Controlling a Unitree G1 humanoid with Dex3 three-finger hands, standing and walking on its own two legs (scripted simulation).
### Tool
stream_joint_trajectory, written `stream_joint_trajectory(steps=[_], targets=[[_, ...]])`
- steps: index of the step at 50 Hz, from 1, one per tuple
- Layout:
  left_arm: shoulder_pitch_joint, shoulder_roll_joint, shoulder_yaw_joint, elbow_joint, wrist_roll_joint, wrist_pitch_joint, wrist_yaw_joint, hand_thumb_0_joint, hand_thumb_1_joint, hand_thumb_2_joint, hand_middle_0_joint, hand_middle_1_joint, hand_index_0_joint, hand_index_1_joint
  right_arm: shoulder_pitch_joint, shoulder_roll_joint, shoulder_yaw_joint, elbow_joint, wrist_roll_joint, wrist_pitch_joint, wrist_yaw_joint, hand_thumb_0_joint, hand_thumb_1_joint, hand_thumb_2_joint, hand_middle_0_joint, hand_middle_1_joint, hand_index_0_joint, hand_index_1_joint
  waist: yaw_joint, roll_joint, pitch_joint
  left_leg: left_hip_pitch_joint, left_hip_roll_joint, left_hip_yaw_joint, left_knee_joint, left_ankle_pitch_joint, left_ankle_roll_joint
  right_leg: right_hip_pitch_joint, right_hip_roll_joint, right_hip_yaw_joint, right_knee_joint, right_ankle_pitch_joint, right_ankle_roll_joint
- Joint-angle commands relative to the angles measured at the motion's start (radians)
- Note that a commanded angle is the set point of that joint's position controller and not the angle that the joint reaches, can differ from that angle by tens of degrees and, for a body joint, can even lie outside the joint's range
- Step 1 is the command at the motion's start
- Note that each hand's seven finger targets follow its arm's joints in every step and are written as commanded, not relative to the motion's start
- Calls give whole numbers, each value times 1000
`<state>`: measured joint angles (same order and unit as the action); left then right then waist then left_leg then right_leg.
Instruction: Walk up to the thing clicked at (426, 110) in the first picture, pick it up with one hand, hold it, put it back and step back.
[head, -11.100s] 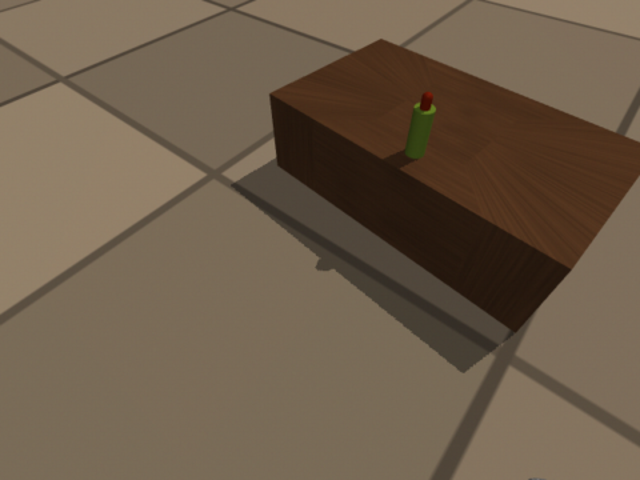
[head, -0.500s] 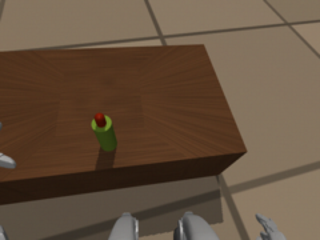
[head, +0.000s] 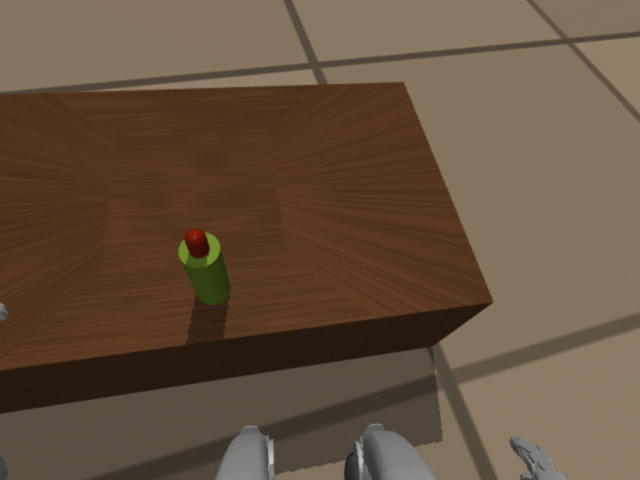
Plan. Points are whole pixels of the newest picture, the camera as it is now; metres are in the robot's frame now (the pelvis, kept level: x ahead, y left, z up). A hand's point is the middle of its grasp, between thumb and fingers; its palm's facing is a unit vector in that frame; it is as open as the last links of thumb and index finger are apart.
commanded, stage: go down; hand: left
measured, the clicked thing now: (205, 265) +0.47 +0.19 -0.21
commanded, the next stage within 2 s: none
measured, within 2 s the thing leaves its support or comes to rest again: neither
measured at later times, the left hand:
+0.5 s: hand out of the picture +0.38 +0.39 +0.05, palm faces +0.20 -0.98 -0.05, open 17.6 cm
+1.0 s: hand out of the picture +0.39 +0.40 +0.06, palm faces +0.19 -0.98 -0.03, open 17.4 cm
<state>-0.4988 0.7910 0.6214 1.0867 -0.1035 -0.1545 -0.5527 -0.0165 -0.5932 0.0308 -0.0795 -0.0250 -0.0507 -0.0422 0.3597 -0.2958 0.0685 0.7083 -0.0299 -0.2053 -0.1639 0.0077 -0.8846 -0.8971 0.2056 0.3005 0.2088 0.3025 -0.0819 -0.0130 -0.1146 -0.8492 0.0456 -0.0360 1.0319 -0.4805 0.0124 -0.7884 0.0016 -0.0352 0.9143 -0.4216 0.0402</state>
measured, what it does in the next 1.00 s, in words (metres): stands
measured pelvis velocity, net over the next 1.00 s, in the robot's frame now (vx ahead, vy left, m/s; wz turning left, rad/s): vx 0.00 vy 0.00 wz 0.00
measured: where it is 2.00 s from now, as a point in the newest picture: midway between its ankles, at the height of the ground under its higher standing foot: outside the picture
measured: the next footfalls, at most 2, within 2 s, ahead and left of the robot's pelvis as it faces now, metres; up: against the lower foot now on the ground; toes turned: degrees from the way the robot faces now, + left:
none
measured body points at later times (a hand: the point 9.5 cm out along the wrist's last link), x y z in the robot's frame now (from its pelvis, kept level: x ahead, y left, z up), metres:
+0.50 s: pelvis -0.01 +0.00 -0.01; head +0.10 +0.05 +0.43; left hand +0.36 +0.44 +0.06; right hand +0.06 -0.28 -0.09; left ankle +0.00 +0.10 -0.68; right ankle +0.01 -0.15 -0.68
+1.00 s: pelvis +0.00 +0.00 -0.01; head +0.11 +0.06 +0.42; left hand +0.38 +0.45 +0.07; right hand +0.06 -0.27 -0.09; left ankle +0.00 +0.10 -0.68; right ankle +0.01 -0.15 -0.68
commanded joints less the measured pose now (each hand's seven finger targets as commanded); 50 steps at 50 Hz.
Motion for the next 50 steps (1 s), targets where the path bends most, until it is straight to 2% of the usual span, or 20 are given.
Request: stream_joint_trajectory(steps=[1,4,7,8,9,14,17,19,20,25,26,30,31,33,34,37,38,39,41,50], targets=[[-260,382,62,-199,-40,-69,2,0,-589,45,-72,-23,-44,-47,102,-207,-86,-61,10,-25,-18,0,-887,-896,200,300,199,300,30,227,-341,386,8,-40,-142,555,-29,43,27,-37,-62,264,-67],[-279,379,57,-202,-37,-71,3,0,-567,49,-71,-19,-39,-45,99,-206,-86,-63,9,-21,-17,0,-888,-896,200,300,199,300,23,210,-333,363,5,-38,-146,512,-23,54,26,-34,-66,258,-68],[-298,388,57,-192,-36,-75,3,0,-589,49,-74,-27,-44,-53,97,-202,-82,-66,8,-22,-16,0,-886,-896,200,300,199,300,26,210,-314,328,0,-34,-156,421,-21,59,24,-30,-71,221,-68],[-312,389,57,-185,-37,-77,0,0,-604,44,-76,-31,-48,-56,88,-207,-84,-69,9,-23,-16,0,-887,-896,200,300,199,300,16,213,-297,325,4,-39,-164,392,-22,43,26,-31,-70,203,-67],[-318,402,66,-184,-37,-80,0,0,-587,46,-72,-29,-44,-52,94,-210,-83,-64,6,-23,-15,0,-886,-896,200,300,199,300,24,221,-303,332,9,-51,-168,403,-26,33,26,-34,-60,199,-67],[-372,418,61,-167,-33,-92,-11,0,-595,58,-71,-31,-41,-58,85,-204,-74,-77,3,-22,-16,0,-884,-896,199,300,199,300,9,224,-304,297,-2,-34,-159,318,-18,41,21,-21,-68,176,-67],[-395,443,71,-174,-37,-96,-17,0,-590,58,-73,-31,-43,-58,90,-202,-70,-78,0,-21,-17,0,-882,-896,199,300,199,300,7,223,-337,294,-9,-21,-142,327,-12,64,20,-15,-71,193,-67],[-377,433,68,-142,-35,-92,-19,0,-561,67,-68,-28,-37,-55,88,-206,-69,-81,3,-21,-19,0,-880,-896,199,300,199,300,5,206,-324,283,-8,-27,-147,305,-13,51,22,-19,-69,174,-68],[-394,449,73,-156,-35,-96,-19,0,-570,64,-70,-32,-41,-59,90,-210,-69,-82,2,-22,-17,0,-879,-895,199,300,199,300,10,216,-326,280,-8,-30,-151,291,-16,41,22,-19,-65,158,-71],[-369,477,91,-135,-37,-97,-23,0,-517,69,-69,-18,-35,-46,92,-203,-59,-86,2,-18,-18,0,-871,-894,199,300,199,300,18,199,-344,249,-18,-14,-128,310,-8,79,20,-12,-72,189,-66],[-371,471,89,-120,-38,-95,-27,0,-540,61,-72,-21,-39,-49,105,-205,-58,-79,2,-17,-20,0,-878,-896,199,300,199,300,7,198,-354,260,-16,-15,-118,339,-7,74,20,-14,-68,209,-65],[-385,486,93,-136,-41,-103,-33,0,-534,54,-73,-24,-43,-49,96,-212,-61,-77,3,-19,-18,0,-879,-896,199,300,199,300,18,255,-336,294,-6,-37,-130,373,-23,12,24,-25,-47,189,-71],[-409,500,101,-160,-41,-107,-34,0,-523,66,-69,-25,-36,-53,103,-211,-60,-75,1,-18,-17,0,-880,-897,199,300,199,300,20,260,-360,314,-3,-40,-125,397,-26,8,23,-26,-44,194,-71],[-386,473,91,-133,-45,-106,-38,0,-516,67,-71,-22,-35,-52,105,-214,-64,-75,2,-18,-18,0,-881,-897,199,300,199,300,11,250,-364,324,-1,-43,-123,417,-26,14,25,-27,-44,208,-71],[-407,497,99,-152,-43,-109,-38,0,-510,71,-73,-26,-36,-57,112,-215,-62,-72,0,-17,-16,0,-880,-898,199,300,199,300,11,249,-370,312,-3,-42,-117,422,-24,17,24,-26,-44,213,-71],[-401,474,92,-148,-53,-108,-47,0,-503,68,-69,-19,-32,-50,113,-218,-63,-66,-1,-16,-16,0,-882,-898,199,300,199,300,8,259,-381,343,1,-46,-110,473,-26,5,23,-29,-39,233,-71],[-414,489,97,-157,-50,-111,-50,0,-519,56,-70,-16,-36,-44,110,-219,-64,-67,0,-14,-16,0,-884,-897,199,300,199,300,10,269,-380,351,3,-51,-111,470,-30,-14,25,-30,-37,221,-71],[-390,467,90,-131,-51,-104,-51,0,-496,61,-74,-17,-34,-49,113,-219,-63,-68,-2,-15,-16,0,-884,-898,199,300,199,300,7,247,-381,356,3,-48,-106,484,-26,-9,26,-31,-41,231,-70],[-401,484,99,-135,-53,-105,-52,0,-504,78,-71,-25,-32,-59,129,-216,-62,-58,-1,-12,-17,0,-880,-897,199,300,199,300,5,233,-395,346,-1,-44,-97,492,-22,16,27,-30,-44,254,-67],[-419,498,105,-151,-52,-110,-47,0,-475,77,-67,-30,-33,-57,111,-209,-58,-74,1,-8,-17,0,-876,-895,199,300,199,300,15,228,-360,286,-12,-33,-113,376,-16,33,23,-21,-54,202,-68]])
